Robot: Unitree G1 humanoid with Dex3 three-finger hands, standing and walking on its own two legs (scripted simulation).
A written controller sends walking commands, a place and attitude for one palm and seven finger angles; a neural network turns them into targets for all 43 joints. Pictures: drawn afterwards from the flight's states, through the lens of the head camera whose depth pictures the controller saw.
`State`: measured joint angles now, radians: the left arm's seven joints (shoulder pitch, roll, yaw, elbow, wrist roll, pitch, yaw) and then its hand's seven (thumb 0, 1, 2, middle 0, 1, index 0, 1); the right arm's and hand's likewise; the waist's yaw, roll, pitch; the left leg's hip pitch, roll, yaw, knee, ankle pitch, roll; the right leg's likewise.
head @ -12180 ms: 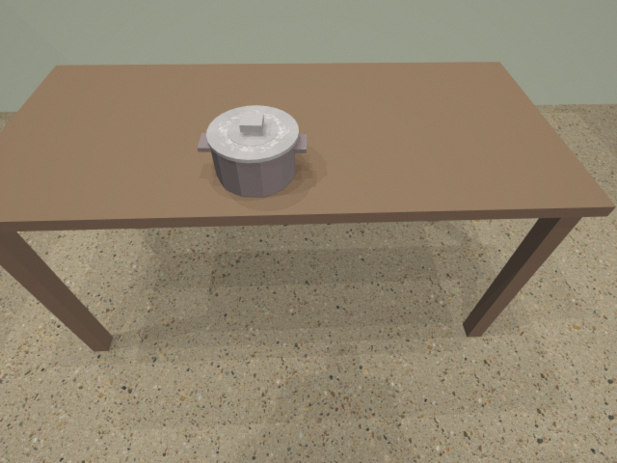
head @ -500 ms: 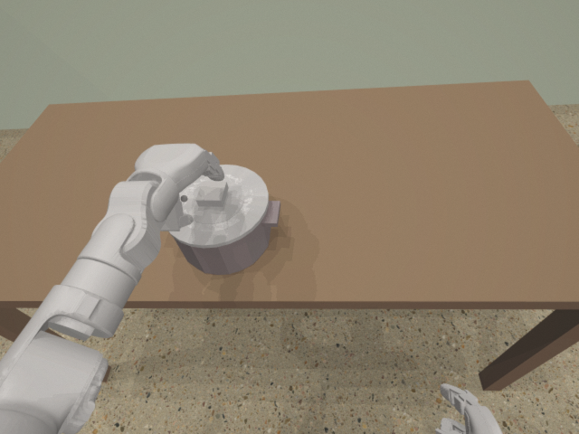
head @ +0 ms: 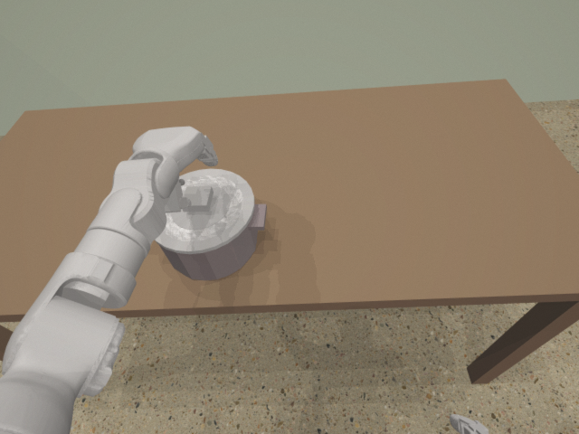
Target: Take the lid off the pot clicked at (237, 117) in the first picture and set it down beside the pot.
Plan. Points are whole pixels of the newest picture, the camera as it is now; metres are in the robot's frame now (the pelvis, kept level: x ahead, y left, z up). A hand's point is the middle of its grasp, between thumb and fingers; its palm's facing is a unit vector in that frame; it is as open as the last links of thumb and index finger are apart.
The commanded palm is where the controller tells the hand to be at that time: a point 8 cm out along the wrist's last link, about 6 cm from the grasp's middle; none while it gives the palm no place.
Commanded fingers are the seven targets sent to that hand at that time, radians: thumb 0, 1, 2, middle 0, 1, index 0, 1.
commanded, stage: move the open hand above the knob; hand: left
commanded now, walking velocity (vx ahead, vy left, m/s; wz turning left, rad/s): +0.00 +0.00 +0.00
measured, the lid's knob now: (197, 198) +0.48 +0.16 +0.04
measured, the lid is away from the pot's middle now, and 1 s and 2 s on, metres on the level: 0.00 0.00 0.00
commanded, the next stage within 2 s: lower the open fingers around the knob in 0.46 s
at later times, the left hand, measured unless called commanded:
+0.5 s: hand (180, 180) +0.45 +0.16 +0.12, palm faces -0.29 -0.03 -0.96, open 10.2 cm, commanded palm +0.44 +0.16 +0.18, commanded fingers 0.00 -0.29 1.37 -0.81 -0.08 -0.81 -0.08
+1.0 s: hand (181, 198) +0.45 +0.16 +0.08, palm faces -0.35 -0.03 -0.94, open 10.3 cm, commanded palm +0.44 +0.16 +0.14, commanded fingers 0.00 -0.29 1.37 -0.81 -0.08 -0.81 -0.08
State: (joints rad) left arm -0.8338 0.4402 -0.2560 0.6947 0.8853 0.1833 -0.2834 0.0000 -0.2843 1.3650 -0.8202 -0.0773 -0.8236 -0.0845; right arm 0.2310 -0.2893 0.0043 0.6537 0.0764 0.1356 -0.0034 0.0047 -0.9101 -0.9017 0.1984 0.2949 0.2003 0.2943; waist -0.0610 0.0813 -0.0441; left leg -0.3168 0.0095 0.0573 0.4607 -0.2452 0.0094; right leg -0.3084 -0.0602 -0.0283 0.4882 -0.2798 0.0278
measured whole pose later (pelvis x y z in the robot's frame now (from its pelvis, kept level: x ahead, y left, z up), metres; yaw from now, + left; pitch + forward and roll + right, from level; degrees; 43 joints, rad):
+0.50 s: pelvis +0.00 +0.00 +0.00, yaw +0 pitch +6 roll +1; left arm -0.89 0.43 -0.26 0.78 0.89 0.15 -0.28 0.00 -0.29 1.36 -0.82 -0.08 -0.83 -0.08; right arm 0.21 -0.28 0.02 0.67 0.08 0.12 -0.03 0.00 -0.91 -0.90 0.20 0.30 0.20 0.29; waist -0.06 0.07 -0.05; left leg -0.32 0.01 0.06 0.46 -0.24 0.01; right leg -0.31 -0.06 -0.03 0.48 -0.27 0.03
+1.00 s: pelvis +0.00 +0.01 +0.00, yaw -1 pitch +7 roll +0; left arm -0.86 0.42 -0.26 0.85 0.90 0.15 -0.23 0.00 -0.28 1.37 -0.82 -0.08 -0.82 -0.08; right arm 0.23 -0.27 0.01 0.67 0.07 0.13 -0.03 0.00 -0.91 -0.90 0.20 0.30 0.20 0.29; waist -0.07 0.06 -0.05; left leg -0.35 0.01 0.07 0.47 -0.24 0.02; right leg -0.35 -0.06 -0.01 0.49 -0.27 0.03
